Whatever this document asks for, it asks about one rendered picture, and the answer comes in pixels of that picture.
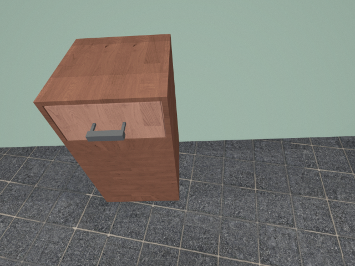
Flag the cabinet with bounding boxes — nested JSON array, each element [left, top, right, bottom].
[[33, 34, 179, 202]]

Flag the drawer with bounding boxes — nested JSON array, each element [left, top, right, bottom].
[[44, 101, 166, 141]]

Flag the handle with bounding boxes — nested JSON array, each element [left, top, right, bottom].
[[85, 122, 126, 141]]

